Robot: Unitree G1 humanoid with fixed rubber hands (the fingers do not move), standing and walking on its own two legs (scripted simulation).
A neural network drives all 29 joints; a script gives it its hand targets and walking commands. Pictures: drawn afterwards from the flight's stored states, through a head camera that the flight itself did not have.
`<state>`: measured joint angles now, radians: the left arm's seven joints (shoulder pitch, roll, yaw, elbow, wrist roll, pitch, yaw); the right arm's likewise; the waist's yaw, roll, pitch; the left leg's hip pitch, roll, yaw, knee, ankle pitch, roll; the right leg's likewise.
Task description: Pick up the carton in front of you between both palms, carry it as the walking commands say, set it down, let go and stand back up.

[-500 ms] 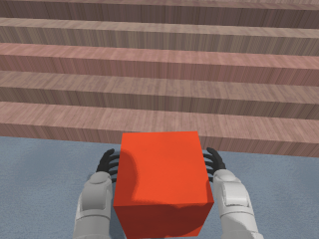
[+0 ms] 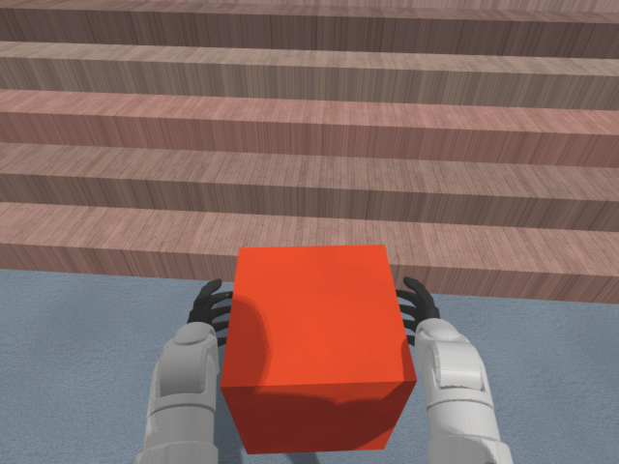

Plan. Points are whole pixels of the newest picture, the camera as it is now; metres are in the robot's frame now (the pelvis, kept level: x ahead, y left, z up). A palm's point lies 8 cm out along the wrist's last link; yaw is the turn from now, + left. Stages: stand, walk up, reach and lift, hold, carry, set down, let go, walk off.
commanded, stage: hold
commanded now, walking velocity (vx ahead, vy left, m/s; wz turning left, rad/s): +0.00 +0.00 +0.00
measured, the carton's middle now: (314, 352) +0.31 +0.00 -0.02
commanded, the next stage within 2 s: carry in 0.90 s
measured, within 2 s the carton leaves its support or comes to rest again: neither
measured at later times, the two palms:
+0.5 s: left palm (203, 334) +0.29 +0.15 +0.05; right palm (426, 329) +0.30 -0.15 +0.05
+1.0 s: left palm (201, 332) +0.30 +0.15 +0.05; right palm (425, 328) +0.29 -0.15 +0.05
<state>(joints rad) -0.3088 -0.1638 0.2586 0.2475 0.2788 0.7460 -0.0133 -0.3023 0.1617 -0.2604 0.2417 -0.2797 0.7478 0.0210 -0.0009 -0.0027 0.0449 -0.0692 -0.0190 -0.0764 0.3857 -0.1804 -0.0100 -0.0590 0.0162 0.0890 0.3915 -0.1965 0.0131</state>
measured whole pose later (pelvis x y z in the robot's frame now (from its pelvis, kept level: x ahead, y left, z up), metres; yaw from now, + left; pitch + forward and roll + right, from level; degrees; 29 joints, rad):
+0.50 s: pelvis +0.02 +0.00 +0.00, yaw +0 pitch -7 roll +0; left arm -0.23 -0.14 0.19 0.18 0.26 0.77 -0.01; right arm -0.23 0.14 -0.19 0.18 -0.26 0.77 0.01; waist 0.00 0.00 0.03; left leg -0.04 -0.01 -0.08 0.34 -0.18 -0.01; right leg -0.02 0.02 0.08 0.34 -0.19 0.01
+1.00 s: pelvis +0.01 +0.00 +0.00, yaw +0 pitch -4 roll +0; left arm -0.26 -0.15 0.21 0.19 0.25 0.78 0.00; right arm -0.26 0.15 -0.21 0.19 -0.26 0.78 0.01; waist 0.01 0.00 -0.03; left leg -0.15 -0.02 -0.07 0.45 -0.29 -0.01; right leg -0.15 0.02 0.09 0.47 -0.32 0.01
